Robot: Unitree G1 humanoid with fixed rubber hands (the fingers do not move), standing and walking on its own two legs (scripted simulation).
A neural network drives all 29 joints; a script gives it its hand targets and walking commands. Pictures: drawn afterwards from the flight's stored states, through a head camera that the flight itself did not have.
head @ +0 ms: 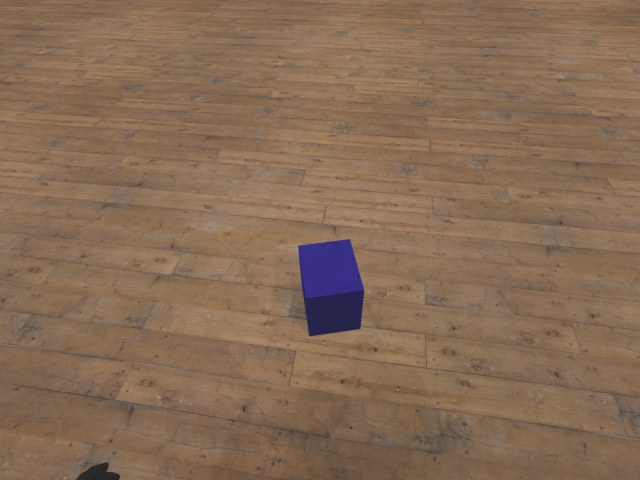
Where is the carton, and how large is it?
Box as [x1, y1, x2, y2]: [298, 239, 363, 335]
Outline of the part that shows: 349,239 298,246 302,289 309,335 359,328 360,326 363,287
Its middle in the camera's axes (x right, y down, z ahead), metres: +0.03 +0.18 +1.35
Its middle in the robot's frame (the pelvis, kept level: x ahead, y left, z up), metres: +0.84 +0.00 -0.63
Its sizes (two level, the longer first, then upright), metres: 0.220 0.182 0.233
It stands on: the floor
